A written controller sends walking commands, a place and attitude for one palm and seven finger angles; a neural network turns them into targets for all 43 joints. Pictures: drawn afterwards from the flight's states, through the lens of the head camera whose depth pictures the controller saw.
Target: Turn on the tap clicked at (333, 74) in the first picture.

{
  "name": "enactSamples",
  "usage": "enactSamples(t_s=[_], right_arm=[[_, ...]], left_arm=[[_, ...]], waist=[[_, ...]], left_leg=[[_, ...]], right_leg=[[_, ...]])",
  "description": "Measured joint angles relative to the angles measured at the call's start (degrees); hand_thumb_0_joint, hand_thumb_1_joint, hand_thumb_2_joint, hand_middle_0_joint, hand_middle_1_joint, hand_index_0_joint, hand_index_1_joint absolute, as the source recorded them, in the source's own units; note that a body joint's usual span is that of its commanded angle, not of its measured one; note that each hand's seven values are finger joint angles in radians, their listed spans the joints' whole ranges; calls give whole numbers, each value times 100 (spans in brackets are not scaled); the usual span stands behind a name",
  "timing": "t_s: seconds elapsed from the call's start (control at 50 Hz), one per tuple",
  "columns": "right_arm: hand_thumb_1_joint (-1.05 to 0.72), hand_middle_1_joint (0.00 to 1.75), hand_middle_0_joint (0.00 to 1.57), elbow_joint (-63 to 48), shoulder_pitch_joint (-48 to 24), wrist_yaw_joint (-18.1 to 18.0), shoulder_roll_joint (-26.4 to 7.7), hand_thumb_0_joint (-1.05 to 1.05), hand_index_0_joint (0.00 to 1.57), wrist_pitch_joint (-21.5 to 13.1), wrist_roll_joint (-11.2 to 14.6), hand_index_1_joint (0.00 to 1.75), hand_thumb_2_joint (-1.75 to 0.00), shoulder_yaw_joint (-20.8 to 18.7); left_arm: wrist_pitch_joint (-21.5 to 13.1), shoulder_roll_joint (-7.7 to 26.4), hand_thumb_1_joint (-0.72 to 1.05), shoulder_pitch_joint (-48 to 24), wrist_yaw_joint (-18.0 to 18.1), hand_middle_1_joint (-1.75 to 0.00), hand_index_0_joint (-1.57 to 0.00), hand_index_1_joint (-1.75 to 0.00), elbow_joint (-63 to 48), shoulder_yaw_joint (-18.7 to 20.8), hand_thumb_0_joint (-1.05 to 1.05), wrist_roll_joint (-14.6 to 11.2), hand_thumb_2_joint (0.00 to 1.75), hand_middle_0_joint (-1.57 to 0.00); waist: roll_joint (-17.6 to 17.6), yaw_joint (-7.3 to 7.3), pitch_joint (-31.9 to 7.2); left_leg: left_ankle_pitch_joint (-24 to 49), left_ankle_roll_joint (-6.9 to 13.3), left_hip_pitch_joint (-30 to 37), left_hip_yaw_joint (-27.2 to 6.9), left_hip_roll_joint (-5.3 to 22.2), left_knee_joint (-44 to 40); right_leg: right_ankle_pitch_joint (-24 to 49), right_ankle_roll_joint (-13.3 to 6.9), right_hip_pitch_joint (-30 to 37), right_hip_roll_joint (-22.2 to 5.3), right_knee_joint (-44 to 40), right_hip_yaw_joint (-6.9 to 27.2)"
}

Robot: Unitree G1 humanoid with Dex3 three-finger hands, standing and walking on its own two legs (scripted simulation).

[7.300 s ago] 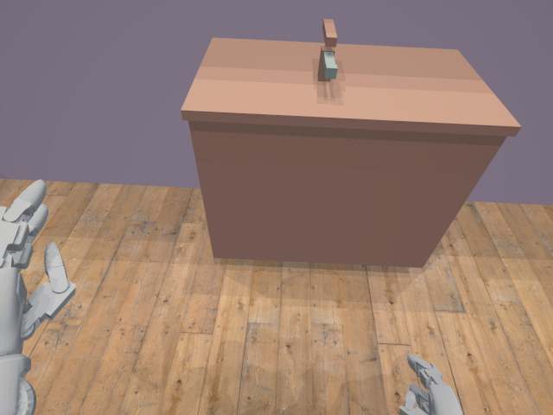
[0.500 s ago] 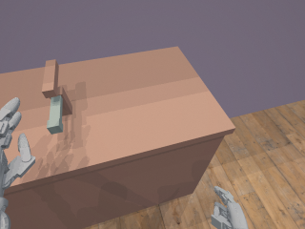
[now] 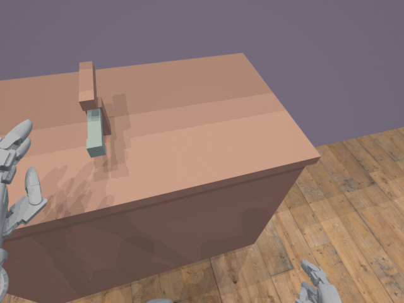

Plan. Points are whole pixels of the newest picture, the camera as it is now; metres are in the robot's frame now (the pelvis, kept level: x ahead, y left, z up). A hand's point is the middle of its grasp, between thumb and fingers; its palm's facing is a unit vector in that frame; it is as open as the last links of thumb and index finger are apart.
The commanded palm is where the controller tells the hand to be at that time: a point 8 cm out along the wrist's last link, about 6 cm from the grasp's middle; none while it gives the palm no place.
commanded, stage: come to a stop and stand still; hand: left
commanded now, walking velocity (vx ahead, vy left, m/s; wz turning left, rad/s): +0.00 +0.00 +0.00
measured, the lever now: (96, 147) +0.36 +0.25 +0.09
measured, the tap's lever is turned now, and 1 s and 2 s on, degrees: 0 0 0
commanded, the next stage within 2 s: look again from close up in 1.20 s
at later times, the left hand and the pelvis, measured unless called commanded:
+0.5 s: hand (46, 168) +0.26 +0.26 +0.17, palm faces +0.41 -0.84 -0.37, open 7.4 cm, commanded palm +0.20 +0.29 +0.18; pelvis +0.04 +0.01 +0.01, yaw +1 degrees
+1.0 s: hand (55, 173) +0.26 +0.25 +0.16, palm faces +0.41 -0.83 -0.39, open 7.4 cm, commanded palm +0.20 +0.28 +0.18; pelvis +0.05 -0.01 +0.01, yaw +2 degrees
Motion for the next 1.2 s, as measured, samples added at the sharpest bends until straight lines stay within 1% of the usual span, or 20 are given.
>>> enactSamples(t_s=[0.06, 0.1, 0.14, 0.22, 0.26, 0.3, 0.38, 0.48, 0.58, 0.66, 0.72, 0.84, 1.0, 1.1, 1.2], right_arm=[[-91, 30, 20, 135, -15, 94, 35, 1, 20, -122, -8, 30, -90, 83], [-91, 30, 20, 219, -76, 167, 65, 1, 20, -186, -26, 30, -90, 130], [-91, 30, 20, 285, -150, 225, 100, 1, 20, -223, -43, 30, -90, 169], [-90, 30, 20, 246, -279, 246, 158, 1, 20, -272, -58, 30, -90, 210], [-90, 30, 20, 208, -369, 222, 175, 1, 20, -270, -64, 30, -90, 226], [-90, 30, 20, 168, -447, 199, 189, 1, 20, -251, -66, 30, -90, 230], [-90, 30, 20, 94, -548, 165, 187, 1, 20, -225, -72, 30, -90, 226], [-90, 30, 20, 55, -591, 164, 92, 1, 20, -222, -71, 30, -90, 159], [-91, 30, 20, 45, -622, 163, 16, 1, 20, -121, -48, 30, -90, 76], [-91, 30, 20, 27, -623, 151, 13, 1, 20, 3, -21, 30, -90, 56], [-91, 30, 20, 17, -585, 140, 27, 1, 20, 75, 1, 30, -90, 66], [-91, 30, 20, 67, -478, 100, 36, 1, 20, 151, 4, 30, -90, 107], [-91, 30, 20, 141, -406, 44, -19, 1, 20, 182, 1, 30, -90, 93], [-91, 30, 20, 134, -428, 27, -51, 1, 20, 177, -4, 30, -90, 72], [-91, 30, 20, 104, -449, 22, -48, 1, 20, 161, -7, 30, -90, 51]], left_arm=[[-31, -93, 88, -548, 119, -30, -22, -30, 111, 247, 2, 43, 89, -22], [-90, -211, 88, -661, 170, -30, -22, -30, 25, 282, 2, 56, 89, -21], [-158, -349, 89, -557, 174, -30, -21, -30, -81, 191, 2, 68, 89, -21], [-194, -531, 89, -293, 99, -30, -21, -30, -99, -161, 1, 132, 90, -21], [-166, -525, 89, -276, 73, -30, -21, -30, 30, -263, 1, 155, 90, -21], [-117, -494, 89, -312, 60, -30, -21, -30, 168, -281, 1, 156, 90, -21], [-25, -391, 88, -350, 77, -30, -21, -30, 133, -149, 1, 103, 89, -21], [-77, -323, 89, -306, 121, -30, -21, -30, -330, -66, 2, 36, 89, -21], [-132, -244, 89, -175, 112, -30, -21, -30, -514, -60, 1, 15, 89, -21], [-68, -163, 89, -50, 93, -30, -21, -30, -427, -21, 1, -15, 89, -21], [5, -147, 89, 43, 85, -30, -21, -30, -376, -16, 1, -47, 89, -21], [55, -215, 89, 162, 97, -30, -21, -30, -347, -82, 1, -98, 89, -21], [82, -360, 89, 49, 130, -30, -21, -30, -80, -174, 1, -117, 89, -21], [103, -418, 89, -26, 134, -30, -21, -30, 44, -231, 1, -107, 89, -21], [99, -375, 89, 7, 128, -30, -21, -30, -49, -236, 1, -110, 89, -21]], waist=[[60, 105, 65], [109, 133, 34], [153, 151, -72], [154, 150, -258], [128, 132, -268], [92, 117, -258], [-26, 90, -191], [-145, 85, -109], [-136, 36, -129], [-72, -26, -164], [-23, -45, -190], [51, -15, -271], [151, 24, -379], [170, 4, -365], [123, -24, -293]], left_leg=[[13, 24, -12, -80, -68, 38], [-38, 30, -15, -110, -80, 94], [-107, 28, 1, -97, -65, 105], [-125, 40, 46, -47, -87, -9], [-63, 63, 72, -38, -105, -64], [-82, 72, 88, -48, -109, -90], [-127, 53, 121, -74, -91, -126], [-212, 31, 167, -92, -95, -127], [-289, 22, 217, -78, -124, -129], [-318, 6, 253, -82, -132, -137], [-322, -12, 275, -98, -119, -148], [-294, -52, 313, -131, -81, -193], [-234, -87, 337, -166, -29, -243], [-193, -90, 314, -164, -10, -274], [-179, -81, 302, -146, -11, -289]], right_leg=[[176, 7, 71, -33, -71, -37], [346, 84, 144, -41, -171, -55], [344, 133, 202, -30, -268, -41], [312, 131, 233, -42, -383, 25], [317, 155, 246, -58, -403, 34], [319, 175, 276, -60, -453, 26], [320, 180, 351, -39, -572, 4], [253, 171, 424, -40, -621, -11], [154, 177, 452, -71, -579, 1], [102, 169, 477, -78, -559, -4], [98, 151, 505, -63, -578, -18], [125, 107, 553, -20, -632, -47], [213, 64, 610, 36, -746, -77], [273, 58, 597, 57, -807, -73], [291, 65, 576, 54, -816, -54]])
